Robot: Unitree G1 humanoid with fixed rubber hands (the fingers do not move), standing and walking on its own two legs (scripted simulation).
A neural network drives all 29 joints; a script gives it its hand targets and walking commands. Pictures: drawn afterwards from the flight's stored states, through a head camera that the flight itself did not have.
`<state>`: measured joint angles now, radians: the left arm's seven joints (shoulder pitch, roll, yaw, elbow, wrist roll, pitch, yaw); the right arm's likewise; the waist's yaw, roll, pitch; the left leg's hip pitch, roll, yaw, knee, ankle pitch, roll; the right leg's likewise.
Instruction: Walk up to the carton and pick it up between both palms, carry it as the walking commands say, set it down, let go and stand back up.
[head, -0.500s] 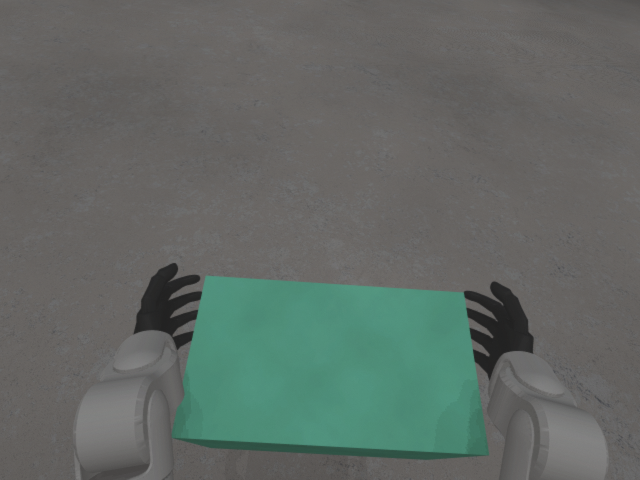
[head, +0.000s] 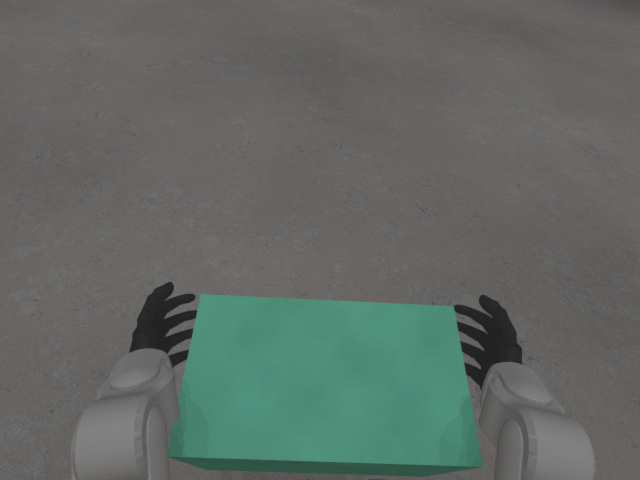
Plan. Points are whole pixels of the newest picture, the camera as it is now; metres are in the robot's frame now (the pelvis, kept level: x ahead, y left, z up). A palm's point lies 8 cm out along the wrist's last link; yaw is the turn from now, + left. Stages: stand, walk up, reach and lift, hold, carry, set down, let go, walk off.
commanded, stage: carry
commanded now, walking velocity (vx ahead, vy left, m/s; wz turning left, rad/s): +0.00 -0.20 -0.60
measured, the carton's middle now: (321, 393) +0.24 +0.01 +0.00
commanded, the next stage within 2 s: none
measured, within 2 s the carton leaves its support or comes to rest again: neither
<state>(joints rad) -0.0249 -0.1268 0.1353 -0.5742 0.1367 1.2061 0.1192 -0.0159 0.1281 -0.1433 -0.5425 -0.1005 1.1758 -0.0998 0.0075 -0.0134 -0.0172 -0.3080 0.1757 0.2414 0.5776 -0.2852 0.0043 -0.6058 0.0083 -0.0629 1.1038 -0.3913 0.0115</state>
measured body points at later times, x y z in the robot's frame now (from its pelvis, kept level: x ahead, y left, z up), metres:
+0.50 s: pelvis -0.04 -0.15 -0.01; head -0.02 -0.16 +0.44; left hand +0.26 -0.03 +0.08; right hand +0.17 -0.38 +0.08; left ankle -0.01 -0.06 -0.71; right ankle +0.02 -0.28 -0.74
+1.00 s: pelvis -0.07 -0.21 +0.00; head -0.09 -0.21 +0.45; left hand +0.22 -0.10 +0.10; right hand +0.12 -0.45 +0.09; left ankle -0.02 -0.08 -0.74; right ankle -0.09 -0.34 -0.74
